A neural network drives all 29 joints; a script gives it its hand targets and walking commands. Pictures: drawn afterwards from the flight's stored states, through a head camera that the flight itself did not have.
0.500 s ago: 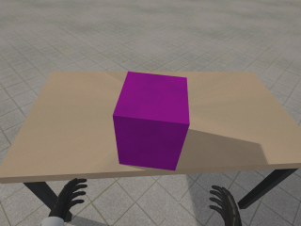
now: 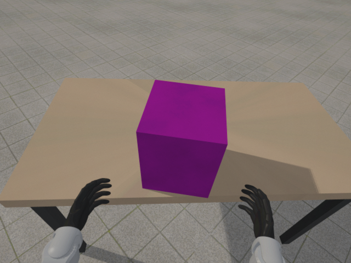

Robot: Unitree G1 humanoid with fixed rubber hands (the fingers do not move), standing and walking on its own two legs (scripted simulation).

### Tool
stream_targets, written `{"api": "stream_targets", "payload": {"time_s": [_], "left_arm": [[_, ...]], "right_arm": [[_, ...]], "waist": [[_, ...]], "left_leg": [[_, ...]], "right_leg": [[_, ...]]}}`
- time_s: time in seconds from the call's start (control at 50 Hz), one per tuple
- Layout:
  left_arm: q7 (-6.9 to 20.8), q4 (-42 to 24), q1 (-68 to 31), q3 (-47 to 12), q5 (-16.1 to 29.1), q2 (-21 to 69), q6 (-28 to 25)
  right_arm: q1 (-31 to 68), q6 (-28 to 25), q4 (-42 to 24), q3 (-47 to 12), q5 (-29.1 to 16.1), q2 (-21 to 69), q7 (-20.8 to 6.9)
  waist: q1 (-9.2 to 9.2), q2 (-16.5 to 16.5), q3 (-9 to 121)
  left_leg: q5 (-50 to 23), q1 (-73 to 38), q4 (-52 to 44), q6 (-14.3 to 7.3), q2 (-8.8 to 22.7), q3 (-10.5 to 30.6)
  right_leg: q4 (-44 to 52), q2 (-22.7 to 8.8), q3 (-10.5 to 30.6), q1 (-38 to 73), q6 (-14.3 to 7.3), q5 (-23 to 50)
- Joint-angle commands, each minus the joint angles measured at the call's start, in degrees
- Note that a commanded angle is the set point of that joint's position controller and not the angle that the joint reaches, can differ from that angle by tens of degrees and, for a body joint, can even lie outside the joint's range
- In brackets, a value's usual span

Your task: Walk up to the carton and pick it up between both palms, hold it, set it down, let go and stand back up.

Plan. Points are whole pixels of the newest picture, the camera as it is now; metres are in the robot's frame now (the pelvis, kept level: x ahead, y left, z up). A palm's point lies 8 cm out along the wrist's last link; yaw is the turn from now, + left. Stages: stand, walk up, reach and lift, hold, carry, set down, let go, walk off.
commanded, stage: reach and lift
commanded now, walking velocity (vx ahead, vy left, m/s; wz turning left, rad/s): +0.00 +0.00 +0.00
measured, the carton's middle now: (182, 140) +0.46 -0.03 +0.01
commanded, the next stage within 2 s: none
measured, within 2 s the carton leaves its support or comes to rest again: neither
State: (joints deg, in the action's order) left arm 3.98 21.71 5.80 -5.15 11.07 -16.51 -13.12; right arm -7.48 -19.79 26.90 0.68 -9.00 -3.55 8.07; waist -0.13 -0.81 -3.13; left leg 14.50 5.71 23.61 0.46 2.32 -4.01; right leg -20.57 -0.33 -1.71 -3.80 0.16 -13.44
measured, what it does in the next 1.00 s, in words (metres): stands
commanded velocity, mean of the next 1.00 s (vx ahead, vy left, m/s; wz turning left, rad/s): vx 0.00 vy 0.00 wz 0.00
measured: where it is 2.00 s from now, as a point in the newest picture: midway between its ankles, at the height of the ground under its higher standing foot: outside the picture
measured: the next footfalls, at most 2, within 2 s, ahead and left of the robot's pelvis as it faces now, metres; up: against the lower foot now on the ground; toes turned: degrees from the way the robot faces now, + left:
none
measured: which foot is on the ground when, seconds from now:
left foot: down 0.00-1.00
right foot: down 0.00-1.00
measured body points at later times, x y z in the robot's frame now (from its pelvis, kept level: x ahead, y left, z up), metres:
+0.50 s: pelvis +0.00 +0.00 +0.00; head +0.01 +0.01 +0.45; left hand +0.33 +0.19 +0.07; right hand +0.29 -0.21 +0.06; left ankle -0.02 +0.11 -0.74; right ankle -0.02 -0.12 -0.74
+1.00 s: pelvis -0.02 -0.01 +0.00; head +0.00 +0.01 +0.45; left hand +0.40 +0.17 +0.12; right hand +0.35 -0.22 +0.12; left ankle -0.02 +0.11 -0.74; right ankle -0.02 -0.12 -0.74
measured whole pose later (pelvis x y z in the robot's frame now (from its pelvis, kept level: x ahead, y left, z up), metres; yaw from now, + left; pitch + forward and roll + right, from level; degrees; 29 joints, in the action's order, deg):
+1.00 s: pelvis -0.02 -0.01 +0.00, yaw -1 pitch -1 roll +0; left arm 2.4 26.6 -33.7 5.8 7.2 -16.2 22.0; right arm 28.2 11.3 26.8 0.9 -17.0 -11.0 12.7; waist -3.5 -2.0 -1.3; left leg 10.5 8.3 19.4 0.5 2.7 -4.9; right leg -17.1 0.3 -0.8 -7.2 0.1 -9.4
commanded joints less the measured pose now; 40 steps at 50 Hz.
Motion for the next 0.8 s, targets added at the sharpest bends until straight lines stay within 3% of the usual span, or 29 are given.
{"api": "stream_targets", "payload": {"time_s": [0.0,0.04,0.16,0.24,0.36,0.4,0.46,0.5,0.64,0.66,0.68,0.78], "left_arm": [[-0.71,-8.46,-12.02,2.47,1.17,-4.45,2.53],[-0.95,-9.66,-11.95,3.27,1.11,-4.57,4.45],[-0.73,-12.89,-15.0,6.3,-1.08,-3.54,12.72],[-0.52,-15.21,-19.21,7.72,-1.23,-3.03,16.98],[-0.87,-19.71,-24.25,9.02,-2.58,-2.26,22.27],[-1.26,-18.88,-26.1,9.39,-2.73,-2.19,24.07],[-1.01,-18.22,-29.15,10.62,-2.51,-2.7,26.39],[-1.19,-18.64,-31.67,11.36,-2.59,-3.29,27.59],[-1.31,-12.45,-42.21,12.58,-2.47,-3.94,30.99],[-1.46,-11.57,-44.1,12.25,-2.23,-3.82,31.14],[-1.09,-12.66,-42.74,10.59,-2.67,-3.04,31.48],[-0.7,-9.46,-49.25,12.68,-3.71,-4.74,33.3]], "right_arm": [[10.64,2.33,-10.33,1.63,0.16,-4.83,0.77],[10.96,4.05,-12.41,0.84,-0.19,-5.09,1.15],[13.02,9.96,-15.73,-0.63,-2.08,-6.33,2.24],[15.62,13.19,-19.11,-0.14,-1.85,-6.17,3.08],[18.51,16.96,-20.57,0.19,-3.2,-7.64,3.92],[21.02,18.22,-20.36,0.21,-3.95,-7.98,3.82],[24.25,20.2,-21.78,0.08,-4.1,-8.99,4.14],[26.6,20.92,-22.13,0.17,-4.65,-9.19,4.43],[36.57,25.28,-19.62,0.47,-5.36,-9.85,4.79],[38.04,25.71,-18.9,0.84,-5.31,-10.0,4.75],[36.31,25.9,-17.51,2.06,-6.27,-10.63,4.81],[43.28,27.5,-14.03,1.44,-7.69,-12.61,5.13]], "waist": [[-0.75,2.99,7.24],[-0.5,1.74,8.74],[0.12,2.3,8.79],[-0.29,0.6,9.53],[-1.38,3.32,10.99],[-1.32,3.86,11.22],[-1.31,1.4,12.58],[-1.14,1.54,14.25],[-0.88,0.2,14.86],[-1.34,0.6,15.12],[-3.16,0.8,17.41],[-3.32,2.64,18.48]], "left_leg": [[-12.74,-4.26,-3.17,1.78,-0.93,2.84],[-16.21,-5.12,-2.83,1.62,-1.28,2.57],[-21.56,-7.32,-3.43,1.84,-1.83,1.73],[-18.77,-7.23,-4.52,1.14,-2.07,1.12],[-22.84,-9.52,-3.9,2.14,-1.9,0.82],[-22.07,-9.51,-3.98,2.22,-1.89,0.82],[-20.62,-9.16,-4.33,1.58,-2.06,0.49],[-21.49,-8.67,-4.09,1.54,-2.16,0.33],[-13.98,-6.26,-5.8,0.47,-2.25,-0.3],[-13.01,-6.12,-5.86,0.39,-2.25,-0.24],[-17.48,-8.03,-4.98,0.71,-1.74,0.75],[-18.54,-8.83,-3.99,1.39,-2.15,0.52]], "right_leg": [[3.68,1.05,3.07,-2.26,-2.81,5.71],[3.45,1.14,3.17,-0.72,-2.31,9.93],[4.35,1.39,3.13,1.72,-1.53,17.0],[4.77,1.28,2.93,1.97,-0.52,17.45],[4.78,1.78,2.08,1.85,-0.45,20.96],[4.66,1.88,2.04,1.3,-0.33,20.61],[4.52,1.95,1.77,1.6,0.58,21.22],[3.94,2.03,1.84,2.48,1.0,22.89],[4.35,2.04,1.74,0.23,1.27,17.43],[4.45,2.04,1.67,-0.46,1.19,16.42],[3.66,2.88,0.74,1.39,1.49,21.47],[3.73,3.23,0.1,-0.16,1.67,21.82]]}}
